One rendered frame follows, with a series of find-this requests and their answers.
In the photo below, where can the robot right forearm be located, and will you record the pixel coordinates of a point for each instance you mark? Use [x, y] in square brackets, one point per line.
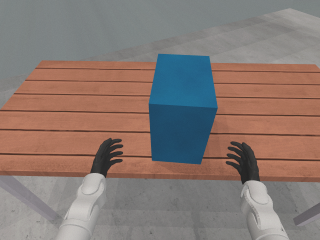
[262, 221]

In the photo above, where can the robot left forearm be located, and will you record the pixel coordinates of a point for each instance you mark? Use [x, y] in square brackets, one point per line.
[82, 216]

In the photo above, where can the table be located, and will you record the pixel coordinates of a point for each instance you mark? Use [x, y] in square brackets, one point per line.
[55, 122]

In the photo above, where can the carton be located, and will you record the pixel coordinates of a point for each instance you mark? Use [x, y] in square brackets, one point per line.
[182, 108]

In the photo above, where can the robot left hand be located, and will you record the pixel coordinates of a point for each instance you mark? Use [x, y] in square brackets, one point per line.
[102, 161]

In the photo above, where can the robot right hand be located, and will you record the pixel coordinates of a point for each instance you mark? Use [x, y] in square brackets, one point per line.
[247, 167]

